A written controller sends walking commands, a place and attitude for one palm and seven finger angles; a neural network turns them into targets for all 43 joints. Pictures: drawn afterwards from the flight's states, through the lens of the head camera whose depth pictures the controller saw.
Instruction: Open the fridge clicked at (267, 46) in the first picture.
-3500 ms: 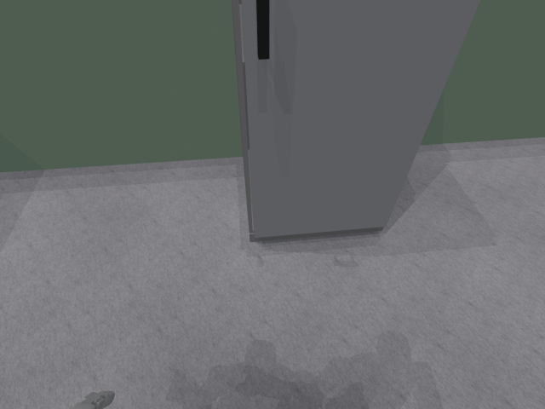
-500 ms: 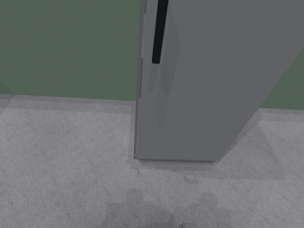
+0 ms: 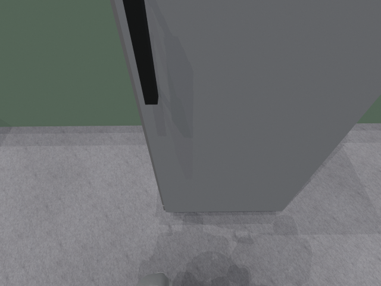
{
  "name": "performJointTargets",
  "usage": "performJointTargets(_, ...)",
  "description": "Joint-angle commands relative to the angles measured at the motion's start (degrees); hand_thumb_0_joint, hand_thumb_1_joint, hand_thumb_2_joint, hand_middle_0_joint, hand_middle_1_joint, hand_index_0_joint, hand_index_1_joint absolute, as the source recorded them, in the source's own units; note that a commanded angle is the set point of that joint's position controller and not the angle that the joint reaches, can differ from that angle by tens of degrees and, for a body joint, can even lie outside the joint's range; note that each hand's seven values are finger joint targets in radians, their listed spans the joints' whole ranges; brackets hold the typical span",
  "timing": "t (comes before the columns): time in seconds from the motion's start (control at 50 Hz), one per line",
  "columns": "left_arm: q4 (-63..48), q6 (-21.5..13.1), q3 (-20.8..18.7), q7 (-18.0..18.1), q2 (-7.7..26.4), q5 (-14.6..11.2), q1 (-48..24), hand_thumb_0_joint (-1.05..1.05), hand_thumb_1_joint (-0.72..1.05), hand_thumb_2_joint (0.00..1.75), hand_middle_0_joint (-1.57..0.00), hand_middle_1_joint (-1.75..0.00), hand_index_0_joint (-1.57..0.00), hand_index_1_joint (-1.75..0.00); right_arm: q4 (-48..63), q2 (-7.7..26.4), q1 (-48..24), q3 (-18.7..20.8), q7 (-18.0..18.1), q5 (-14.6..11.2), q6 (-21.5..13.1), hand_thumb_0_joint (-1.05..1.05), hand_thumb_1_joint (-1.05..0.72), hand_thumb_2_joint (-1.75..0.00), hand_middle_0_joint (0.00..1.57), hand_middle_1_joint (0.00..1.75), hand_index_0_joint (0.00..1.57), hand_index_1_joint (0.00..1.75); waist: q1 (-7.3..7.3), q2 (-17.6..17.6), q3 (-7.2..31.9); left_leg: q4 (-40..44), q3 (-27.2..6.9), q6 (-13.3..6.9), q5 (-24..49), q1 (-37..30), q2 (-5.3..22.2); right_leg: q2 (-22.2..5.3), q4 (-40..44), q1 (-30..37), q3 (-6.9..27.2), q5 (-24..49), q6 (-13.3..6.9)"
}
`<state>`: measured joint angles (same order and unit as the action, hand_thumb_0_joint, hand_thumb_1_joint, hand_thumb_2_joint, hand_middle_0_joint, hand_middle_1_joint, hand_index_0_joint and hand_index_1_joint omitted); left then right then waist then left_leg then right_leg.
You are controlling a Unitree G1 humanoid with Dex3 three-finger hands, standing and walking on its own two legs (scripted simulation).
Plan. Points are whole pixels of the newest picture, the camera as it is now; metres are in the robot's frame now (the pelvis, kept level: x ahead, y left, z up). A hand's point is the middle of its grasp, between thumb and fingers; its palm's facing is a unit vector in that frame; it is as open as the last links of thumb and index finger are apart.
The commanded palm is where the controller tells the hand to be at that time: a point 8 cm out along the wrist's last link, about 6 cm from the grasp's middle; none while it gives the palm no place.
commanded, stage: come to a stop and stand still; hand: left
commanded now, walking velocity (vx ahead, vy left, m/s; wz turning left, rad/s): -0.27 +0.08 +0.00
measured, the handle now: (144, 43) +0.48 +0.12 +0.25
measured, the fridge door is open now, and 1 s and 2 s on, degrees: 0 0 0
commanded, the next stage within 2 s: none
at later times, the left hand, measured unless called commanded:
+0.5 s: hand out of the picture +0.00 +0.25 -0.18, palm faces +0.02 -0.98 -0.19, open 7.4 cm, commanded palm none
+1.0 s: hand out of the picture -0.11 +0.16 -0.15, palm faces +0.09 -0.98 -0.16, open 7.4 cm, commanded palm none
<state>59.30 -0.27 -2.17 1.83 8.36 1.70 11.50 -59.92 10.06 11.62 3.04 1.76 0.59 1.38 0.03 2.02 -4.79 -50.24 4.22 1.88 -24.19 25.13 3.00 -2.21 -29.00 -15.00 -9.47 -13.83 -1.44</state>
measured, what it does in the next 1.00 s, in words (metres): steps on the spot: left foot, then right foot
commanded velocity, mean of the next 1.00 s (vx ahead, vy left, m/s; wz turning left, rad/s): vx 0.04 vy -0.01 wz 0.00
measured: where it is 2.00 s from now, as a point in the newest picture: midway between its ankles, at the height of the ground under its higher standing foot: outside the picture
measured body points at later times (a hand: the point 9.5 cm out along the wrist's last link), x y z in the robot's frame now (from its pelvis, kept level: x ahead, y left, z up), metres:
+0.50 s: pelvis -0.02 +0.05 +0.01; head +0.00 +0.09 +0.46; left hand +0.00 +0.30 -0.16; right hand +0.05 -0.19 -0.12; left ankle +0.05 +0.10 -0.73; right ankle -0.11 -0.14 -0.65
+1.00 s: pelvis -0.06 +0.02 +0.01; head -0.06 +0.00 +0.46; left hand -0.11 +0.22 -0.14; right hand -0.12 -0.20 -0.16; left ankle -0.08 +0.17 -0.69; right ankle -0.11 -0.08 -0.73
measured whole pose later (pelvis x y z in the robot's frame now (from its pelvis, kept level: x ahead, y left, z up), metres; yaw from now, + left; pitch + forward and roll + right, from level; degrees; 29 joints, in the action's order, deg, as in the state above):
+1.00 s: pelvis -0.06 +0.02 +0.01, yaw +0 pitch +1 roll +0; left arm 64.0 -1.7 -0.5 1.4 3.2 1.4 23.1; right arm -65.3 9.6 22.5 3.3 0.2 1.8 2.6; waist 0.5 3.2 1.2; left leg -46.4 2.5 2.4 -16.9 21.5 4.3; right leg -1.3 -19.1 -5.2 -5.2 -14.7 -0.8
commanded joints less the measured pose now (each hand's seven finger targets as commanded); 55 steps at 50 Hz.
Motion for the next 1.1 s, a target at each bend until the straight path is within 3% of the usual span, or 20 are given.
performJointTargets(0.0, -2.89, 0.26, -3.0, 1.31, 11.08, -0.08, 3.95, 0.0, 0.9, 0.9, -0.2, -0.3, -0.2, -0.3, 3.07, 2.49, 3.11, 0.91, -0.31, 0.0, 1.0, 0.0, -0.9, -0.9, 0.2, 0.3, 0.2, 0.3, 1.09, -10.82, 6.5, 0.21, -2.8, 0.5, -0.83, -0.48, -0.43, -19.14, 4.45, 6.92, 12.29, 48.86, -10.73)
performJointTargets(0.06, -4.35, 0.84, -3.36, 1.23, 11.8, 0.01, 1.02, 0.0, 0.9, 0.9, -0.2, -0.3, -0.2, -0.3, 4.0, 3.09, 2.8, 1.39, -0.5, -0.1, 1.05, 0.0, -0.9, -0.9, 0.2, 0.3, 0.2, 0.3, -0.44, -11.55, 6.47, 9.31, -3.25, 0.31, 4.51, -6.3, -0.26, -18.0, 1.86, 3.44, 11.53, 40.88, -8.68)
performJointTargets(0.1, -4.73, 1.42, -3.21, 1.16, 10.44, -0.58, 0.96, 0.0, 0.9, 0.9, -0.2, -0.3, -0.2, -0.3, 3.28, 4.44, 5.98, 1.4, -0.56, 0.3, 0.2, 0.0, -0.9, -0.9, 0.2, 0.3, 0.2, 0.3, -2.01, -5.58, 9.06, 23.61, -2.84, -0.57, 26.27, -16.75, 2.28, -12.31, -5.42, 0.24, 7.49, 25.05, -3.54)
performJointTargets(0.12, -5.36, 1.92, -2.53, 1.04, 7.16, -1.14, 4.06, 0.0, 0.9, 0.9, -0.2, -0.3, -0.2, -0.3, 4.31, 9.01, 5.85, 1.99, -0.45, 0.74, -0.61, 0.0, -0.9, -0.9, 0.2, 0.3, 0.2, 0.3, -1.15, 9.22, 11.31, 26.32, -16.45, -5.8, 52.67, -23.13, 14.48, -3.85, -13.98, -7.91, 3.02, 0.5, 1.85)
performJointTargets(0.14, -5.2, 2.21, -2.03, 1.31, 6.27, -1.29, 5.21, 0.0, 0.9, 0.9, -0.2, -0.3, -0.2, -0.3, 5.18, 12.25, 5.09, 2.37, -0.04, 0.48, -0.27, 0.0, -0.9, -0.9, 0.2, 0.3, 0.2, 0.3, -1.57, 14.94, 12.4, 28.4, -21.41, -12.92, 68.77, -20.51, 21.8, 1.59, -28.06, -8.86, 6.06, -25.08, 3.46)
performJointTargets(0.16, -5.06, 2.59, -2.38, 1.6, 7.38, -1.16, 5.42, 0.0, 0.9, 0.9, -0.2, -0.3, -0.2, -0.3, 6.23, 11.79, 2.86, 2.2, 0.32, 0.6, -0.1, 0.0, -0.9, -0.9, 0.2, 0.3, 0.2, 0.3, -1.36, 9.11, 12.12, 27.85, -16.02, -15.33, 60.57, -16.92, 21.37, 1.05, -36.19, -7.38, 10.76, -24.69, 2.52)
performJointTargets(0.28, -2.65, 3.0, -3.14, 0.45, 7.58, -0.55, 7.82, 0.0, 0.9, 0.9, -0.2, -0.3, -0.2, -0.3, 8.08, 6.84, -2.7, 0.46, 1.42, 0.36, -1.57, 0.0, -0.9, -0.9, 0.2, 0.3, 0.2, 0.3, 1.02, 1.6, 8.79, 30.35, -10.68, -11.14, 44.21, -16.4, 13.49, 1.45, -43.13, -12.5, 13.95, -9.23, 4.64)
performJointTargets(0.46, -2.61, 3.79, -2.17, -0.91, 6.91, -0.23, 6.86, 0.0, 0.9, 0.9, -0.2, -0.3, -0.2, -0.3, 3.94, 7.54, 3.48, 1.24, 0.76, 0.52, -1.33, 0.0, -0.9, -0.9, 0.2, 0.3, 0.2, 0.3, -1.96, 7.59, 7.41, 41.78, -15.04, -8.34, 1.73, -18.39, 12.11, 0.33, -22.04, -7.16, 10.48, -11.15, 4.21)
performJointTargets(0.56, 0.19, 3.78, -1.05, -0.9, 4.91, -0.62, 11.77, 0.0, 0.9, 0.9, -0.2, -0.3, -0.2, -0.3, 2.31, 9.31, 3.35, 1.96, -0.01, 1.26, -0.73, 0.0, -0.9, -0.9, 0.2, 0.3, 0.2, 0.3, -0.71, 8.8, 5.29, 47.35, -14.2, -6.31, -9.27, -11.62, 10.56, 2.56, -9.6, 2.32, 5.0, -15.02, 1.7)
performJointTargets(0.64, 4.21, 2.94, -0.81, -0.62, 3.93, -0.94, 20.73, 0.0, 0.9, 0.9, -0.2, -0.3, -0.2, -0.3, 0.38, 7.8, 3.8, 1.91, -0.4, 1.07, 0.04, 0.0, -0.9, -0.9, 0.2, 0.3, 0.2, 0.3, 2.46, 4.54, 5.11, 45.03, -7.51, -1.48, -8.41, -5.86, 5.35, 4.07, 11.01, 15.55, 2.07, -7.12, -0.09)
performJointTargets(0.66, 4.78, 2.6, -1.06, -0.23, 5.45, -0.47, 22.12, 0.0, 0.9, 0.9, -0.2, -0.3, -0.2, -0.3, 0.03, 5.59, 4.12, 1.56, -0.53, 0.55, 0.23, 0.0, -0.9, -0.9, 0.2, 0.3, 0.2, 0.3, 2.77, -0.45, 3.73, 39.08, -3.85, 0.65, -7.3, -2.44, 1.86, 0.26, 17.11, 16.89, 6.17, -9.33, -1.03)
performJointTargets(0.68, 4.14, 1.89, -1.49, 0.26, 9.13, 0.17, 20.67, 0.0, 0.9, 0.9, -0.2, -0.3, -0.2, -0.3, 0.13, 1.59, 4.77, 0.77, -0.6, -0.21, 0.25, 0.0, -0.9, -0.9, 0.2, 0.3, 0.2, 0.3, 1.88, -11.76, 1.89, 25.27, -0.32, 1.3, -2.95, 0.27, -2.68, -11.09, 24.9, 11.85, 20.83, -22.62, -4.19)
performJointTargets(0.7, 1.66, 2.01, -1.4, 0.54, 10.92, 0.13, 12.98, 0.0, 0.9, 0.9, -0.2, -0.3, -0.2, -0.3, 0.92, 1.66, 3.77, 0.97, -0.62, 0.44, 0.78, 0.0, -0.9, -0.9, 0.2, 0.3, 0.2, 0.3, 0.65, -14.91, -5.46, 13.01, -1.02, 0.47, -0.89, 1.73, -3.17, -19.54, 30.86, -2.35, 28.33, -30.61, -7.61)
performJointTargets(0.72, -0.95, 2.08, -1.39, 0.66, 11.45, 0.07, 6.96, 0.0, 0.9, 0.9, -0.2, -0.3, -0.2, -0.3, 1.06, 3.43, 5.62, 1.47, -1.02, 0.95, 1.38, 0.0, -0.9, -0.9, 0.2, 0.3, 0.2, 0.3, -1.65, -10.66, -4.94, 2.91, -3.11, 0.31, 1.06, -0.99, -3.1, -21.02, 30.99, -10.18, 27.47, -28.44, -8.94)
performJointTargets(0.8, 0.06, -1.38, 0.03, 0.32, 5.68, -0.93, 5.66, 0.0, 0.9, 0.9, -0.2, -0.3, -0.2, -0.3, -2.48, 2.17, 12.31, 1.09, -2.16, 0.91, 0.68, 0.0, -0.9, -0.9, 0.2, 0.3, 0.2, 0.3, -3.12, -8.28, -6.49, -3.77, -2.06, 0.24, 11.58, 2.16, -0.55, -11.19, 24.61, -4.43, 14.47, -11.94, -2.55)
performJointTargets(0.88, 3.64, -2.0, 0.16, 0.31, 4.6, -0.71, 15.52, 0.0, 0.9, 0.9, -0.2, -0.3, -0.2, -0.3, -0.79, 2.54, 7.69, 0.84, -1.75, 1.19, -0.34, 0.0, -0.9, -0.9, 0.2, 0.3, 0.2, 0.3, 1.86, -10.18, -6.35, -0.17, -1.86, 0.74, 9.78, 7.83, 0.96, -13.21, 21.77, 5.87, 16.78, -8.09, -4.51)
performJointTargets(0.94, 4.45, -2.19, -0.33, 0.35, 4.42, -0.32, 17.63, 0.0, 0.9, 0.9, -0.2, -0.3, -0.2, -0.3, 0.29, 1.94, 5.19, 0.31, -1.45, 1.1, -1.04, 0.0, -0.9, -0.9, 0.2, 0.3, 0.2, 0.3, 2.97, -11.5, -3.53, 5.01, -1.73, 0.78, 5.32, 7.33, 1.95, -14.99, 18.8, 10.36, 19.08, -1.26, -6.81)
performJointTargets(1.02, 4.8, -1.9, -0.78, 0.36, 5.18, 0.08, 15.53, 0.0, 0.9, 0.9, -0.2, -0.3, -0.2, -0.3, -0.54, -0.56, 5.85, -0.63, -0.91, 0.19, -2.03, 0.0, -0.9, -0.9, 0.2, 0.3, 0.2, 0.3, 2.24, -13.12, 1.18, 19.63, 0.57, 0.3, 4.19, -5.34, -0.06, -12.64, 11.52, 9.36, 14.65, 16.41, -6.02)
performJointTargets(1.06, 5.08, -1.59, -0.45, 0.4, 3.8, -0.76, 13.68, 0.0, 0.9, 0.9, -0.2, -0.3, -0.2, -0.3, -3.17, -0.42, 10.49, -1.09, -0.4, -0.07, -3.0, 0.0, -0.9, -0.9, 0.2, 0.3, 0.2, 0.3, 0.3, -10.33, 3.44, 29.59, 0.47, -0.52, 17.21, -17.76, -0.5, -7.39, 5.54, 4.17, 10.39, 16.4, -1.93)
performJointTargets(1.08, 5.14, -1.39, -0.16, 0.3, 2.55, -0.82, 15.04, 0.0, 0.9, 0.9, -0.2, -0.3, -0.2, -0.3, -4.2, 1.9, 12.61, -0.63, 0.03, 0.0, -3.72, 0.0, -0.9, -0.9, 0.2, 0.3, 0.2, 0.3, 0.25, -4.46, 6.27, 27.42, -2.18, -2.03, 27.77, -23.84, 3.25, -5.01, 2.06, 1.45, 8.65, 14.08, -0.08)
